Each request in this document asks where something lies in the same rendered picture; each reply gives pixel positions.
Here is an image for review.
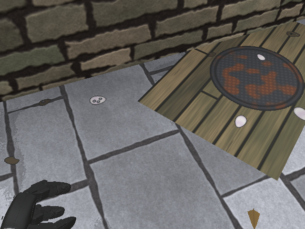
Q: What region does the left robot hand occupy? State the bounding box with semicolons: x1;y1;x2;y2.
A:
0;179;76;229

